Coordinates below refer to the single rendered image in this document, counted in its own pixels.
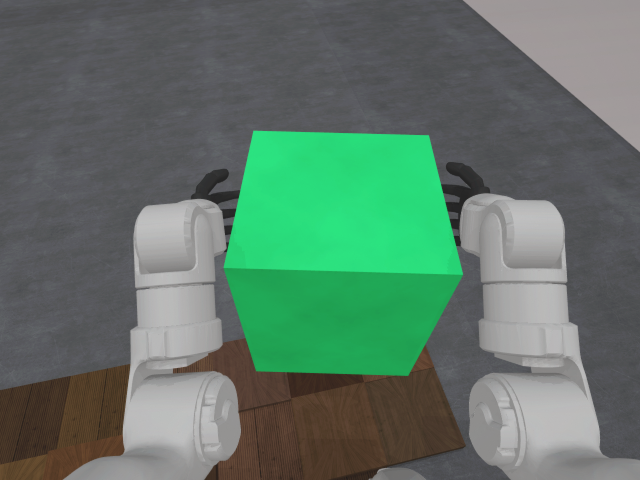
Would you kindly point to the robot right hand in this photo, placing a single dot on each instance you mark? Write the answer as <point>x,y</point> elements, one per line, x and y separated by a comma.
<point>473,180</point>

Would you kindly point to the robot left upper arm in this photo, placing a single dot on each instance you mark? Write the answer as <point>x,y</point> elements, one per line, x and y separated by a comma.
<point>178,426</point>

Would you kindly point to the robot right upper arm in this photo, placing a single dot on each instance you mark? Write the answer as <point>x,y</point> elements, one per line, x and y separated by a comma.
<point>540,426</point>

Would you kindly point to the right robot forearm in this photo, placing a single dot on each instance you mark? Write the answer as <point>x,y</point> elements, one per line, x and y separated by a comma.
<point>521,245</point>

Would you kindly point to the carton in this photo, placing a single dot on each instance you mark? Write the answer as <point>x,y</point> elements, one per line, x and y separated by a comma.
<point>342,257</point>

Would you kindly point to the robot left hand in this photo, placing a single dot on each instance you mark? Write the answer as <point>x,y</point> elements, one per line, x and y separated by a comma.
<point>207,184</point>

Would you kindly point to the left robot forearm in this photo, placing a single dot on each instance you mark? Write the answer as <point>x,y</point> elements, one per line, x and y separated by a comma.
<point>174,249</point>

